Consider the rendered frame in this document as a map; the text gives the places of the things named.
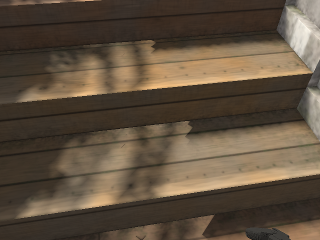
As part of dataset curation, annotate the right robot hand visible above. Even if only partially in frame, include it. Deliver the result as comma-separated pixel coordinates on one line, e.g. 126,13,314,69
245,227,291,240

